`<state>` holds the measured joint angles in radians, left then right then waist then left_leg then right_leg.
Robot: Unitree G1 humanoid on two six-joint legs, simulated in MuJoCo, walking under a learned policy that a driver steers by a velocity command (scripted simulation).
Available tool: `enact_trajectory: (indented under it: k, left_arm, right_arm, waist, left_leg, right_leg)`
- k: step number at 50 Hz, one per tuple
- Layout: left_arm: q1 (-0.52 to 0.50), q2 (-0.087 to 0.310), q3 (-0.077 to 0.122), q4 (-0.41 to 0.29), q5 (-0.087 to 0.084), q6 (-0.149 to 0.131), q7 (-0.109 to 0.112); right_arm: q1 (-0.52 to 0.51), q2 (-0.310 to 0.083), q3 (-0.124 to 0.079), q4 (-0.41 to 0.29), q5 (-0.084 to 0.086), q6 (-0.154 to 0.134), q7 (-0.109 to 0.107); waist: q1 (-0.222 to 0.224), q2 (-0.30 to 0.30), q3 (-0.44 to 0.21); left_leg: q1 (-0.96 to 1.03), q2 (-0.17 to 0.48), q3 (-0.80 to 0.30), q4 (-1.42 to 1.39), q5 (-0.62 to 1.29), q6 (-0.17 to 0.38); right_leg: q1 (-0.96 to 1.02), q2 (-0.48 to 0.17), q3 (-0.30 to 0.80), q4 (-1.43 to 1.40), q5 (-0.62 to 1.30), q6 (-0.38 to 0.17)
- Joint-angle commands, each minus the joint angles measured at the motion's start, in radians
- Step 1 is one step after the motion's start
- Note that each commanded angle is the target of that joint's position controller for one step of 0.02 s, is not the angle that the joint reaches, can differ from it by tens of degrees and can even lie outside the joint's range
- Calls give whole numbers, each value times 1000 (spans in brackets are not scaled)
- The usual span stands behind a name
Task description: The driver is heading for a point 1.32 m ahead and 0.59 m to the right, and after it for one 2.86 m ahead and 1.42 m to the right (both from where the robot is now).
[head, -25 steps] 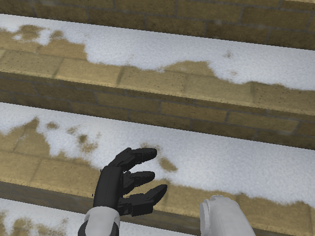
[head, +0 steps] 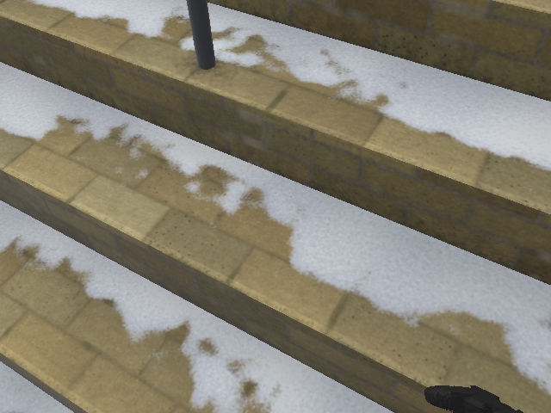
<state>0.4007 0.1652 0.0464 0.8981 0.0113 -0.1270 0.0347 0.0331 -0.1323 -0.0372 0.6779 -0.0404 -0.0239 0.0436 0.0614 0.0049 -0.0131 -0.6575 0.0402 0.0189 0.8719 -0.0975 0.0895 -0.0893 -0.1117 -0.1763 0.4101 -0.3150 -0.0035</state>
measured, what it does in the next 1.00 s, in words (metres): climbs, turning right: left foot, then right foot 0.18 m higher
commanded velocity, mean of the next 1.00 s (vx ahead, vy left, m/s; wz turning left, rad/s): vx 0.10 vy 0.00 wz -0.49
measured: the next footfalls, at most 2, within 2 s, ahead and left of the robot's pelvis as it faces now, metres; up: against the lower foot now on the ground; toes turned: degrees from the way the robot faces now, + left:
left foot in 0.04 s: +0.11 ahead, +0.15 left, +0.00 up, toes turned +3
right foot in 0.40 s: +0.26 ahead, -0.15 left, +0.18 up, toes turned -12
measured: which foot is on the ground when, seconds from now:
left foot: up 0.00-0.02, down 0.04-0.42, up 0.44-1.00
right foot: down 0.00-0.04, up 0.06-0.38, down 0.40-1.00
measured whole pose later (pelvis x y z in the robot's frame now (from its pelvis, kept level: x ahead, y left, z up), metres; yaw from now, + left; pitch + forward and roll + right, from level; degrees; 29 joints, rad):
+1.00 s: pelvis +0.23 -0.08 +0.17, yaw -31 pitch +4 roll +1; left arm 0.27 0.18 0.08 0.68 0.03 -0.01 0.08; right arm 0.22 -0.20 -0.03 0.68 -0.01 0.00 -0.02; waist 0.02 0.00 -0.08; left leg -0.55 -0.04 -0.02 0.99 -0.45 0.02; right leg -0.37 0.22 0.24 0.56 -0.23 -0.13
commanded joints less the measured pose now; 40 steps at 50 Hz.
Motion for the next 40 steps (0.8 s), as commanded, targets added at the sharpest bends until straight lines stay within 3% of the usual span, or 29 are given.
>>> enact_trajectory:
  k: [1,2,3,4,5,7,8,10,11,13,15,16,17,18,19,20,21,22,23,25,26,28,30,32,35,36,37,38,40]
  left_arm:
    - [53,173,47,-77,-41,1,7]
    - [36,149,50,-99,-69,4,6]
    - [21,35,36,-141,-64,13,13]
    - [3,-43,19,-157,-74,23,19]
    - [-111,-18,24,-170,-65,32,23]
    - [-301,-46,17,-265,-17,54,35]
    - [-353,-79,-1,-296,-7,75,37]
    - [-375,-105,-23,-369,11,122,21]
    - [-373,-87,-22,-394,1,141,16]
    - [-367,-63,-22,-434,7,148,12]
    - [-354,-30,-25,-484,8,167,3]
    - [-350,-24,-22,-460,-8,169,0]
    - [-258,-12,-17,-434,-24,177,13]
    - [-128,6,-7,-385,-15,179,20]
    - [-51,27,-2,-354,0,171,22]
    - [-29,74,11,-355,24,159,16]
    - [-81,209,47,-382,35,158,27]
    - [-289,293,84,-445,29,195,57]
    - [-403,265,71,-470,40,197,52]
    - [-427,127,37,-366,37,176,42]
    - [-435,93,27,-328,31,162,32]
    - [-380,65,12,-278,22,143,8]
    - [-302,83,19,-230,24,118,7]
    - [-255,93,21,-222,8,123,26]
    - [-216,117,35,-256,9,143,58]
    - [-202,119,43,-282,18,140,62]
    - [-250,115,49,-298,32,146,64]
    - [-268,111,48,-317,32,136,61]
    - [-260,114,52,-316,15,133,57]
  right_arm:
    - [186,-32,-12,27,-4,-78,1]
    - [269,-88,-32,72,-29,-92,-3]
    - [324,-188,-56,85,-43,-93,-33]
    - [454,-291,-83,71,-28,-76,-56]
    - [485,-315,-98,68,-23,-57,-65]
    - [409,-147,-49,117,-30,-45,-76]
    - [409,-105,-32,141,-20,-48,-78]
    - [357,-97,-19,180,3,-70,-72]
    - [317,-111,-16,199,10,-82,-64]
    - [224,-124,-18,194,11,-85,-60]
    - [152,-235,-34,162,11,-70,-77]
    - [132,-281,-40,127,18,-71,-84]
    - [135,-345,-58,110,31,-77,-88]
    - [150,-377,-73,101,51,-75,-92]
    - [173,-368,-75,94,77,-60,-91]
    - [195,-360,-75,69,82,-41,-75]
    - [149,-297,-64,-29,58,-27,-42]
    - [185,-195,-45,-79,-10,-5,-6]
    - [210,-72,-17,-118,-41,4,3]
    - [208,-32,3,-146,-44,14,-42]
    - [248,-36,7,-128,-39,6,-65]
    - [274,-58,12,-106,-26,12,-77]
    - [244,-35,25,-124,-23,7,-73]
    - [190,-18,36,-140,-23,14,-65]
    - [89,-31,45,-192,-5,50,-68]
    - [84,-69,28,-164,-3,57,-78]
    - [128,-78,18,-138,-4,63,-86]
    - [117,-80,7,-126,-7,67,-89]
    - [121,-78,-1,-103,-11,49,-86]
  waist:
    - [-116,-115,-208]
    - [-143,-161,-193]
    - [-114,64,-182]
    - [-191,137,-388]
    - [-261,68,-433]
    - [-166,114,-212]
    - [-137,165,-136]
    - [-49,143,16]
    - [-7,136,66]
    - [72,95,138]
    - [118,137,93]
    - [77,144,55]
    - [88,245,-43]
    - [107,293,-158]
    - [102,271,-244]
    - [109,186,-292]
    - [108,-195,-286]
    - [11,-396,-383]
    - [-62,-322,-337]
    - [-151,-146,-4]
    - [-168,-110,34]
    - [-155,-77,14]
    - [-140,-66,-1]
    - [-111,-8,0]
    - [-50,-67,-43]
    - [-16,-69,-81]
    - [-35,-135,-118]
    - [-31,-156,-117]
    - [-28,-106,-95]
  left_leg:
    - [444,-114,141,-633,398,-15]
    - [666,-19,79,-721,522,-27]
    - [1030,277,-121,-416,1373,37]
    - [1181,490,-252,-276,1840,206]
    - [1131,493,-218,-366,1422,253]
    - [958,400,-145,-456,732,149]
    - [864,403,-136,-514,555,122]
    - [616,417,-92,-638,106,78]
    - [519,404,-30,-705,-27,59]
    - [265,283,147,-761,36,10]
    - [194,206,244,-860,318,26]
    - [183,184,276,-901,596,47]
    - [312,194,292,-837,1064,74]
    - [516,214,292,-691,1373,62]
    - [640,232,275,-493,1480,56]
    - [639,226,237,-190,1384,38]
    - [268,85,184,220,565,-57]
    - [53,-102,-31,743,-209,-92]
    - [-29,-92,-172,1010,-154,-87]
    - [-127,-46,-134,961,-15,-70]
    - [-162,-50,-116,1000,-1,-63]
    - [-207,-58,-95,1056,16,-60]
    - [-252,-46,-101,953,17,-46]
    - [-277,-35,-92,825,42,-73]
    - [-272,-50,-6,535,-96,-127]
    - [-254,-44,-8,501,-79,-131]
    - [-191,-39,-26,503,-40,-120]
    - [-187,-44,-36,578,4,-106]
    - [-201,-49,-55,632,-3,-94]
  right_leg:
    - [161,-3,96,338,1104,-104]
    - [-49,21,126,466,669,-92]
    - [-557,151,87,802,-177,-36]
    - [-759,184,221,1284,-328,-25]
    - [-874,173,244,1560,-277,-21]
    - [-1111,147,232,1751,-255,-40]
    - [-1187,145,247,1936,-283,-68]
    - [-1255,117,311,2027,-302,-98]
    - [-1231,109,304,1956,-285,-99]
    - [-1048,98,235,1649,-156,-81]
    - [-778,86,112,1222,-161,-73]
    - [-573,108,25,1090,-158,-73]
    - [-452,140,-4,1065,-170,-90]
    - [-424,173,-2,1012,-218,-104]
    - [-366,217,23,904,-229,-126]
    - [-304,259,168,680,-223,-162]
    - [-212,89,718,292,-237,-273]
    - [-238,-27,1191,-58,-295,-352]
    - [-353,-69,1111,-76,-322,-336]
    - [-631,47,750,138,-367,-222]
    - [-651,83,659,184,-289,-206]
    - [-582,105,581,201,-147,-183]
    - [-498,122,542,182,-72,-183]
    - [-445,130,560,174,-91,-160]
    - [-277,105,642,55,-64,-137]
    - [-203,52,716,-5,-46,-98]
    - [-196,47,714,7,-17,-99]
    - [-209,30,723,18,14,-114]
    - [-248,46,743,2,-121,-164]
Velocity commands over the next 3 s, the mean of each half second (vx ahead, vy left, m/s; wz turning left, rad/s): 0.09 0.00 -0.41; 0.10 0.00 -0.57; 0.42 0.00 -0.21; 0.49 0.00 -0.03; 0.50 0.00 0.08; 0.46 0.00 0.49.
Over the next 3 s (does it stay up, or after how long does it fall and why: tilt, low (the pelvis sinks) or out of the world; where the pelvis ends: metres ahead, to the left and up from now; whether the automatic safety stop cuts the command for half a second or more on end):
stays up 1.19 -0.66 0.69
